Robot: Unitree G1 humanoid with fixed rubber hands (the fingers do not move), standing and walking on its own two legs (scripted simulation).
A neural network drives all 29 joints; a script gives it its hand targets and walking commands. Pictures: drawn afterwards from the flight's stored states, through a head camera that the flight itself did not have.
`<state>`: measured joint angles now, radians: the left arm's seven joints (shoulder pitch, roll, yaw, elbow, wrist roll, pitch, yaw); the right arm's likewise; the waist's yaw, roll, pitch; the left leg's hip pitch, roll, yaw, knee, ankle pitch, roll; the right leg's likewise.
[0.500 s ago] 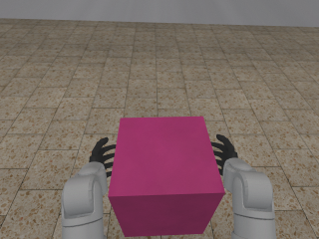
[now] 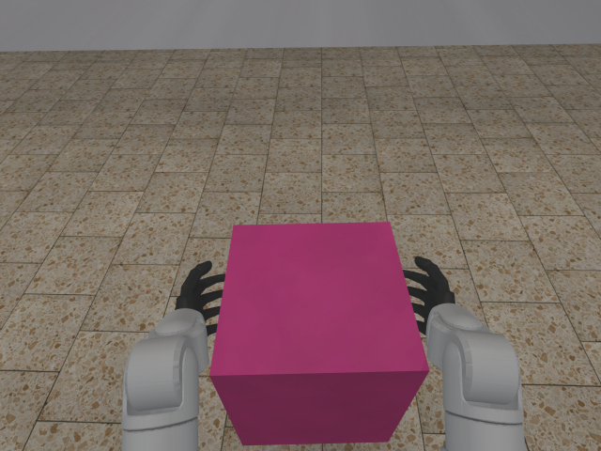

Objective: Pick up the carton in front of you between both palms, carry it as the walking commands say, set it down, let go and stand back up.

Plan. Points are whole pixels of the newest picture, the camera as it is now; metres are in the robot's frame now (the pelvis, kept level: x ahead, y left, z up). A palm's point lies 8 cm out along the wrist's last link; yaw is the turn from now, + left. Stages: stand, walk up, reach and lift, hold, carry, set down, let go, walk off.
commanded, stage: carry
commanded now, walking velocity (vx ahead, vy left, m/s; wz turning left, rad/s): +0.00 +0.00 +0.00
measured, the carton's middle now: (313, 337) +0.27 +0.00 -0.01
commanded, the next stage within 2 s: hold in 1.72 s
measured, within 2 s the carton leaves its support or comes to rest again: neither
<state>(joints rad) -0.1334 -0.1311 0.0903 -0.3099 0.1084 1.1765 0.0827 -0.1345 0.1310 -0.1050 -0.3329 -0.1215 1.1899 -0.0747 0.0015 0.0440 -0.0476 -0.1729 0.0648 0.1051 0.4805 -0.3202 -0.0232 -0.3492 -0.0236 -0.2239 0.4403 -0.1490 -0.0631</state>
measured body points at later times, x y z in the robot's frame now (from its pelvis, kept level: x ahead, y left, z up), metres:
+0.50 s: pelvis +0.05 +0.02 -0.01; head +0.03 +0.02 +0.44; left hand +0.32 +0.18 +0.03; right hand +0.33 -0.13 +0.03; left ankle -0.07 +0.11 -0.73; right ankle +0.05 -0.09 -0.74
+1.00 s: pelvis +0.00 +0.03 +0.00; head -0.02 +0.03 +0.45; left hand +0.30 +0.18 +0.03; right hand +0.30 -0.12 +0.03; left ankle -0.07 +0.11 -0.74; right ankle +0.05 -0.09 -0.74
